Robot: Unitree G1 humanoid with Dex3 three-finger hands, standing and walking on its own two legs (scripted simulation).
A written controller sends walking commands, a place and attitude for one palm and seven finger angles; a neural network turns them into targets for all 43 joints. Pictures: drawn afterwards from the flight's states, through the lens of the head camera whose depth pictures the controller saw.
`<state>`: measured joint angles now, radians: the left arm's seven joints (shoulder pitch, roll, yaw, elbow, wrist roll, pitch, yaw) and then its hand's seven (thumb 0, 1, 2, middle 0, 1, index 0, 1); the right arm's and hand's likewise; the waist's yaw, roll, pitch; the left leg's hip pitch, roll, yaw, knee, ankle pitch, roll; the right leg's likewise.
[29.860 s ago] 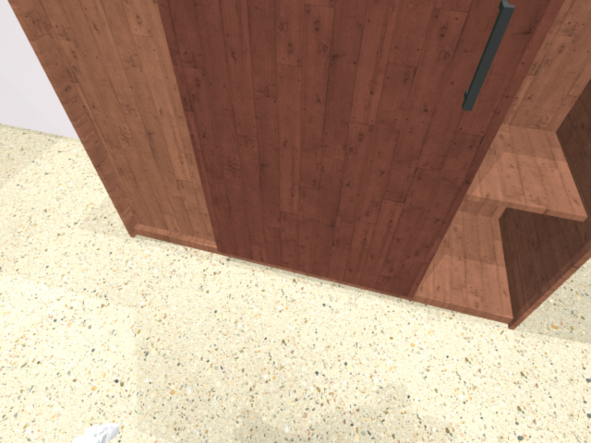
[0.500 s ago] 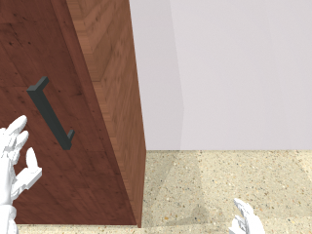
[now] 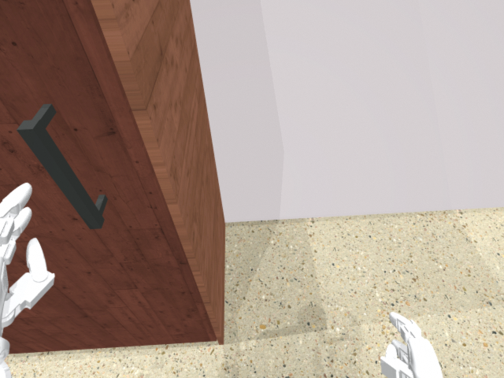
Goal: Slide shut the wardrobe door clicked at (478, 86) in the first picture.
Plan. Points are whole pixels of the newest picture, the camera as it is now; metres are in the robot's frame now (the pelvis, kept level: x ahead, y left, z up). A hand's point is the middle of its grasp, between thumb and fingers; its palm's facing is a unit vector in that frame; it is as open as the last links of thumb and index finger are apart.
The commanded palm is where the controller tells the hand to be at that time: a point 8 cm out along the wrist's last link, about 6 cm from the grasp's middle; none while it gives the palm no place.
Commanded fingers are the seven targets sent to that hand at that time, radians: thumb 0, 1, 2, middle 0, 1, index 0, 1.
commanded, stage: step back with the hand held close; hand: left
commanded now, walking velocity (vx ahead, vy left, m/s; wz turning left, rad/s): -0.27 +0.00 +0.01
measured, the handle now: (73, 173) +0.33 +0.27 +0.18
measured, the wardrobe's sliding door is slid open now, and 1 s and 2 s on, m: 0.00 0.00 0.00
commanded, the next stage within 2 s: stop stepping back and stand still in 0.86 s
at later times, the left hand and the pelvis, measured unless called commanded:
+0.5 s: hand out of the picture +0.12 +0.28 +0.16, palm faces +0.51 -0.75 -0.42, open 7.4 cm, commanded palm +0.06 +0.32 +0.18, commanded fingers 0.00 0.90 0.90 -0.20 -0.30 -0.20 -0.30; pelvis -0.08 +0.01 -0.02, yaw +2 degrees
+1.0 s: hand out of the picture +0.00 +0.30 +0.18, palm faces +0.55 -0.74 -0.39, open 7.4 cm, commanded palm -0.09 +0.33 +0.18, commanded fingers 0.00 0.90 0.90 -0.20 -0.30 -0.20 -0.30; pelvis -0.19 +0.01 -0.04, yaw +7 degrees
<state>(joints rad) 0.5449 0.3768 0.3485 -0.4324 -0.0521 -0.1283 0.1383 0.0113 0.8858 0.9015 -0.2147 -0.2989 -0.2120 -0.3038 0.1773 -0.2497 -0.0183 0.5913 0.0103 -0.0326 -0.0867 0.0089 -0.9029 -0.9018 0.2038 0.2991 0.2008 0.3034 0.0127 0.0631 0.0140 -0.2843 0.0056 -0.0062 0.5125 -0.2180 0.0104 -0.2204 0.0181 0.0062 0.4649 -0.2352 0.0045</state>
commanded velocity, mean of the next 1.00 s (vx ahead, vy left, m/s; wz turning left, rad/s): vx -0.30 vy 0.00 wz -0.03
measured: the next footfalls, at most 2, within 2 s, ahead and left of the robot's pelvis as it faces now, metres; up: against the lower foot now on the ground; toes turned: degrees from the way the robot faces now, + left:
right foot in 1.06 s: -0.20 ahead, -0.10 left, +0.00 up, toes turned +7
left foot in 1.28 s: -0.19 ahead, +0.17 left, +0.00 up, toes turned +4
